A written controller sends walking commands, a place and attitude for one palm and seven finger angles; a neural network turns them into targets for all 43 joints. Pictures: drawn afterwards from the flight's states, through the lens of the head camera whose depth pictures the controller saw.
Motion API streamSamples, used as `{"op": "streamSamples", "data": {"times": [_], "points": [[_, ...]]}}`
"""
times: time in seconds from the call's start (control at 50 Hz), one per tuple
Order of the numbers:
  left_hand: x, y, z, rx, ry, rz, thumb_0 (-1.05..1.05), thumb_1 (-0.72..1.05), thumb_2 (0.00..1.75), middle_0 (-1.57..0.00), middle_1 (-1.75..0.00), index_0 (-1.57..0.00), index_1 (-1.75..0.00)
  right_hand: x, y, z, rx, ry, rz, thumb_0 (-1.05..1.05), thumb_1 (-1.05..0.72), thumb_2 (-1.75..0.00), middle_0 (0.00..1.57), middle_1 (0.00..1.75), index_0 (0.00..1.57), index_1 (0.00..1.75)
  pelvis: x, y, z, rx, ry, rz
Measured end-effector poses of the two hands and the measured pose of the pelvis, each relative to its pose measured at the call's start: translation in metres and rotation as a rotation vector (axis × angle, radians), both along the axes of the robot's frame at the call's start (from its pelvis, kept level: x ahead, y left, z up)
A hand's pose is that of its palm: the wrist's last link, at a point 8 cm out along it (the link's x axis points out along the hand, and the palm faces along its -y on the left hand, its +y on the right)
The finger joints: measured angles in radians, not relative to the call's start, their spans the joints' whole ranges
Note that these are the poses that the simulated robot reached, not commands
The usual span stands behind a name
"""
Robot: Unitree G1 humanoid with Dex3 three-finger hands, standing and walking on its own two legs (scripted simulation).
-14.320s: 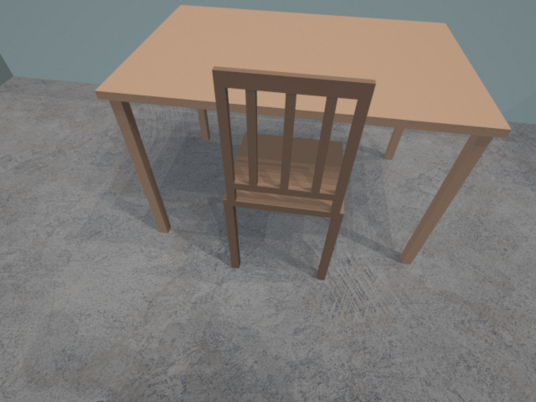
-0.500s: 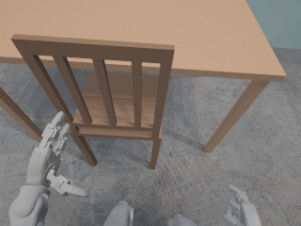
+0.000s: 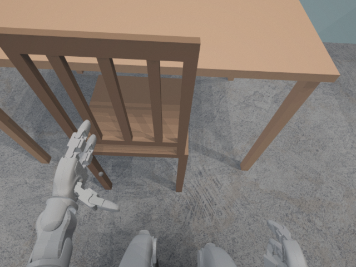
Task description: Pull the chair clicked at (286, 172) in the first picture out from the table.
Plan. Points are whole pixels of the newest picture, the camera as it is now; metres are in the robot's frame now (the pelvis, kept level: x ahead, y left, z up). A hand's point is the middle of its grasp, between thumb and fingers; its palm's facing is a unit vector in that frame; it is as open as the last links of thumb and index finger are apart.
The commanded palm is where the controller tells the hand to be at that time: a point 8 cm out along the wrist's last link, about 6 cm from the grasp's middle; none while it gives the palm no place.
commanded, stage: aim the fingers beside a spindle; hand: left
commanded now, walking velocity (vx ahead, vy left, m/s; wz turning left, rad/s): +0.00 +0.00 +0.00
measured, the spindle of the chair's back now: (119, 106) +0.50 +0.17 +0.01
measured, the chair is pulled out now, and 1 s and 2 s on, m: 0.00 0.00 0.00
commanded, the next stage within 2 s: none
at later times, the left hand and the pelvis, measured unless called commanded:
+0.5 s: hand (113, 155) +0.35 +0.16 +0.01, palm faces -0.01 -1.00 -0.03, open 16.9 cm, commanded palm +0.33 +0.20 +0.01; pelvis +0.00 +0.01 -0.01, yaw -1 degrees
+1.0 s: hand (118, 161) +0.35 +0.15 +0.00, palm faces -0.04 -1.00 -0.01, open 16.9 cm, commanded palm +0.33 +0.21 +0.01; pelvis -0.01 +0.00 -0.02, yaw -1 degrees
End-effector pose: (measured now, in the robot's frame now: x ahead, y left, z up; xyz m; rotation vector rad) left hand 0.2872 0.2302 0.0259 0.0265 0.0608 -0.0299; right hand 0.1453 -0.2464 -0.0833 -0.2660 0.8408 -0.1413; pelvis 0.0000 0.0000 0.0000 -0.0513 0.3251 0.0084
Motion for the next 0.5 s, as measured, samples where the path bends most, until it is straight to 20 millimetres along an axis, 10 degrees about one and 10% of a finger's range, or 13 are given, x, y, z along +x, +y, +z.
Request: {"op": "streamSamples", "data": {"times": [0.5], "points": [[0.047,-0.016,-0.011,0.006,-0.074,0.019,-0.02,-0.5,0.3,-0.06,-0.08,-0.06,-0.08,-0.025,0.004,-0.026,0.007,0.126,-0.022,0.01,-0.9,-0.9,0.2,0.3,0.2,0.3,-0.004,0.007,-0.015,-0.002,0.048,-0.012]]}}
